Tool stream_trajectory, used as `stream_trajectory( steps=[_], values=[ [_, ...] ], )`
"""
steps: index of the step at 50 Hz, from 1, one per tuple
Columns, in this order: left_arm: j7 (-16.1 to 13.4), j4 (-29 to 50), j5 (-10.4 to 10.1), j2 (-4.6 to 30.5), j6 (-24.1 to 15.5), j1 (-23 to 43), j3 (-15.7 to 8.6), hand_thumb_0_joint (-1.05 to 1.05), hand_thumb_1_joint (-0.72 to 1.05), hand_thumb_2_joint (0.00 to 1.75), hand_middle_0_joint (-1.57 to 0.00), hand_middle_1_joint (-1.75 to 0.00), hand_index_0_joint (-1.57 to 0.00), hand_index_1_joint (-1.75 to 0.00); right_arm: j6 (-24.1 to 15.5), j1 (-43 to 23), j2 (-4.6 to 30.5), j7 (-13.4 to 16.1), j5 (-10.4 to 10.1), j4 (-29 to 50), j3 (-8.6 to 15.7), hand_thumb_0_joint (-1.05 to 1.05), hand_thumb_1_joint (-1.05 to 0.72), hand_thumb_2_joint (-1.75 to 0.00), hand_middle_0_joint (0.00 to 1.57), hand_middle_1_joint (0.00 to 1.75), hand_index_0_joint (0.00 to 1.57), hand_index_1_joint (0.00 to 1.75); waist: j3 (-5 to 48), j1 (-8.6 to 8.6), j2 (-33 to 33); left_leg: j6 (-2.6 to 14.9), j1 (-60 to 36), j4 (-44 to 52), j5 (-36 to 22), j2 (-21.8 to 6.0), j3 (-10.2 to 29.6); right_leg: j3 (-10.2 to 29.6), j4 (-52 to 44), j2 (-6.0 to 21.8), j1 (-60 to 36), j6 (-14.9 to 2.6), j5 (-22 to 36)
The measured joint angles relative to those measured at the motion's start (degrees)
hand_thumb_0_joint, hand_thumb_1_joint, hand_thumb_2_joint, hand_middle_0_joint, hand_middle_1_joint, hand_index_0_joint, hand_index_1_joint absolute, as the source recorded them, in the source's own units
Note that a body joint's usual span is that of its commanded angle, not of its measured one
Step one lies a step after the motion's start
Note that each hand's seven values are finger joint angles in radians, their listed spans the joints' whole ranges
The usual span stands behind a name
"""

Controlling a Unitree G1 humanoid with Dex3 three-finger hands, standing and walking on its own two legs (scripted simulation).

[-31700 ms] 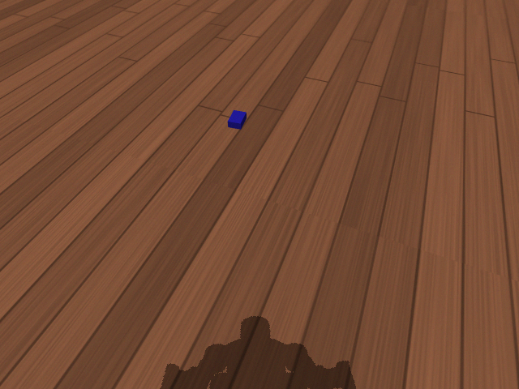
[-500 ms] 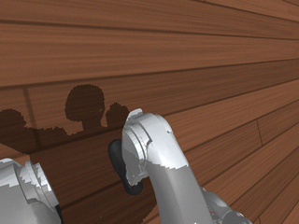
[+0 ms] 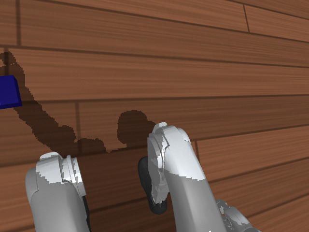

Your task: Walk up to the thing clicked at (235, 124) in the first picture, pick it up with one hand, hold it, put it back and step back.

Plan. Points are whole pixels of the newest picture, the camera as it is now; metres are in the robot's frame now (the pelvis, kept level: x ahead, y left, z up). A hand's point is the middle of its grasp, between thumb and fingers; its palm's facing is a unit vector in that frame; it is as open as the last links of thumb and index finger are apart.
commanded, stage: withdraw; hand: left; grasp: from above
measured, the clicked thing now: out of the picture +0.50 +0.32 -0.31
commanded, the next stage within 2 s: home in 0.46 s
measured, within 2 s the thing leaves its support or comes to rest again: neither
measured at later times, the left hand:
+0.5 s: hand out of the picture +0.49 +0.33 -0.16, palm faces -0.41 -0.07 -0.91, open 13.1 cm
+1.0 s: hand out of the picture +0.41 +0.34 -0.04, palm faces -0.30 -0.46 -0.83, open 9.4 cm
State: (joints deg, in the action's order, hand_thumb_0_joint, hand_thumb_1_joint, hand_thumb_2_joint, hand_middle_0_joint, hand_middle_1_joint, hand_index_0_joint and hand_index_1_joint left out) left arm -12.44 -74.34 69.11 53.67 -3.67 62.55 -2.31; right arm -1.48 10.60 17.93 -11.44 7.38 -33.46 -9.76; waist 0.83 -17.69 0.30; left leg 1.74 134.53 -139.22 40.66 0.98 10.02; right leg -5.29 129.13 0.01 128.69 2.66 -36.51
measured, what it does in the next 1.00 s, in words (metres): rises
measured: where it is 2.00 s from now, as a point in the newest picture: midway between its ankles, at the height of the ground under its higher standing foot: (120, 212)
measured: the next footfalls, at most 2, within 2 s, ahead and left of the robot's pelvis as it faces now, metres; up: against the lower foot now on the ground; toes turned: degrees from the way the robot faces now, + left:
none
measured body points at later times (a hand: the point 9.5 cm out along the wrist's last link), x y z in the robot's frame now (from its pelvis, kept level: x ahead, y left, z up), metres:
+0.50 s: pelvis -0.02 +0.00 +0.00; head +0.24 +0.11 +0.35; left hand +0.51 +0.34 -0.11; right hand +0.03 -0.28 -0.07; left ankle +0.06 +0.11 -0.30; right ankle +0.12 -0.14 -0.30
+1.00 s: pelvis +0.00 +0.00 +0.08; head +0.22 +0.09 +0.46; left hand +0.42 +0.36 +0.01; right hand +0.11 -0.27 -0.03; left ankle +0.06 +0.11 -0.30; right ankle +0.12 -0.14 -0.30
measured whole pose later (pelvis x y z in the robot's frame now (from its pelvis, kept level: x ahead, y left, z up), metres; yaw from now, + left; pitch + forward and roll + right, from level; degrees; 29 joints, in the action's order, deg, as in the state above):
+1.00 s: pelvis +0.00 +0.00 +0.08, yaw +5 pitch +37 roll -10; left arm 1.5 -41.8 42.2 38.9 0.4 36.6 -6.4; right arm 6.3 11.3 17.2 -4.8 0.9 -33.9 -1.3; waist 7.9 -8.6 -3.3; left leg 2.1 122.0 -123.3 38.9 1.1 5.8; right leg -2.3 116.2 1.6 117.8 3.1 -36.0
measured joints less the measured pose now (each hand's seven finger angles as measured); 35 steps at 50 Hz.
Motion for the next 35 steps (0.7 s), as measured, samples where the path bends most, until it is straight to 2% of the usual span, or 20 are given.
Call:
stream_trajectory(
  steps=[3,5,9,13,18,22,25,29,32,35],
  values=[
    [5.6,1.5,-1.2,-1.2,-0.2,0.1,1.7,0.00,-0.51,1.01,-0.11,-1.01,-0.09,-1.02,2.0,-0.9,0.2,1.5,-0.9,0.7,0.8,0.01,-0.91,-0.90,0.20,0.30,0.21,0.30,0.0,0.80,-1.1,0.13,-1.8,2.6,-0.8,0.2,-0.7,0.4,-2.0,0.4,-1.7,-0.26,0.3],
    [8.3,2.0,-1.8,-1.7,-1.1,0.2,2.1,0.00,-0.49,1.00,-0.12,-1.00,-0.11,-1.00,3.1,-1.2,0.6,2.7,-1.3,1.3,1.0,0.00,-0.90,-0.90,0.20,0.30,0.21,0.30,-0.2,1.10,-1.5,0.13,-2.8,4.0,-1.4,0.3,-1.0,0.6,-3.2,0.6,-2.7,-0.45,0.7],
    [10.9,1.2,-2.0,-1.6,-4.4,0.9,2.4,0.00,-0.44,0.97,-0.16,-0.97,-0.14,-0.97,4.7,-1.5,1.7,4.7,-1.4,2.2,0.6,0.00,-0.90,-0.90,0.20,0.30,0.21,0.30,-1.1,0.87,-1.4,-0.03,-4.0,5.7,-2.6,0.5,-1.2,0.6,-4.6,0.9,-3.9,-0.61,1.5],
    [9.8,-1.4,-0.6,-0.5,-8.4,1.7,2.3,0.00,-0.41,0.94,-0.19,-0.94,-0.18,-0.94,5.5,-1.4,2.4,6.4,-0.9,2.1,-0.2,0.00,-0.90,-0.90,0.20,0.30,0.21,0.30,-1.8,0.20,-0.4,-0.16,-3.6,5.5,-3.3,0.4,-0.9,0.5,-4.5,0.7,-3.5,-0.41,2.3],
    [4.4,-5.2,2.5,0.0,-11.6,1.9,1.9,0.00,-0.38,0.91,-0.22,-0.90,-0.21,-0.91,5.7,-0.6,2.6,6.9,0.1,0.9,-1.1,0.00,-0.90,-0.90,0.20,0.30,0.20,0.30,-2.3,-0.51,0.6,-0.22,-1.7,3.6,-3.8,0.5,-0.8,0.5,-2.7,0.5,-1.6,-0.59,2.8],
    [0.0,-6.5,5.0,0.1,-11.6,2.3,0.2,0.00,-0.36,0.89,-0.24,-0.88,-0.23,-0.89,4.9,0.4,1.8,6.5,0.6,0.5,-1.3,0.01,-0.90,-0.90,0.20,0.30,0.20,0.30,-3.0,-1.00,1.2,-0.17,-0.1,2.0,-4.1,0.7,-0.9,0.7,-1.0,0.5,-0.2,-0.50,2.9],
    [-2.0,-6.3,6.0,0.3,-10.2,2.9,-1.5,0.00,-0.35,0.88,-0.25,-0.87,-0.24,-0.88,4.2,1.2,0.9,6.1,0.6,0.6,-1.3,0.01,-0.91,-0.90,0.20,0.30,0.21,0.30,-3.1,-1.26,1.1,-0.15,1.1,1.2,-4.3,0.8,-1.0,0.9,-0.1,0.5,1.0,-0.62,3.0],
    [-2.6,-5.9,5.4,0.3,-7.3,3.7,-2.4,0.00,-0.35,0.87,-0.26,-0.86,-0.25,-0.86,3.7,1.7,-0.5,5.6,0.2,0.2,-0.9,0.01,-0.91,-0.90,0.20,0.30,0.21,0.30,-2.4,-1.35,0.3,-0.01,2.0,1.1,-4.2,0.8,-1.5,1.3,0.2,0.6,2.0,-0.41,2.8],
    [-0.7,-5.4,3.9,0.4,-5.4,3.7,-2.0,0.00,-0.32,0.87,-0.26,-0.82,-0.25,-0.83,3.7,1.5,-1.4,5.4,-0.2,-0.3,-0.6,0.01,-0.90,-0.90,0.20,0.30,0.21,0.30,-1.8,-1.19,-0.5,0.14,1.6,1.7,-3.8,0.6,-1.8,1.6,-0.3,0.5,1.9,-0.19,2.5],
    [2.2,-2.6,1.3,-0.3,-4.1,1.9,-2.3,0.00,-0.25,0.87,-0.25,-0.76,-0.23,-0.76,4.0,1.7,-1.8,5.2,-0.6,-0.1,0.0,0.01,-0.90,-0.89,0.20,0.30,0.21,0.30,-1.4,-0.41,-1.4,0.20,0.6,2.6,-3.2,0.4,-1.9,1.7,-1.2,0.5,1.0,0.05,2.1]
  ],
)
